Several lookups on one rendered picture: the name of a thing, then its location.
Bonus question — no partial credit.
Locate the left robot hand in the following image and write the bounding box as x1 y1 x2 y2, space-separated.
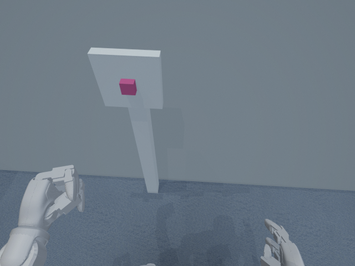
18 165 85 231

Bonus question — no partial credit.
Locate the right robot hand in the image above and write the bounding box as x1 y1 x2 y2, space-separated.
261 219 305 266

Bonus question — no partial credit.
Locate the button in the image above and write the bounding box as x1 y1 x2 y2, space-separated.
119 79 137 95

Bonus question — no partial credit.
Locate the left robot forearm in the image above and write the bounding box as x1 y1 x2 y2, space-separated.
0 226 50 266

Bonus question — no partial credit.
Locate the panel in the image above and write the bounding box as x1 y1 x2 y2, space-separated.
88 48 163 193

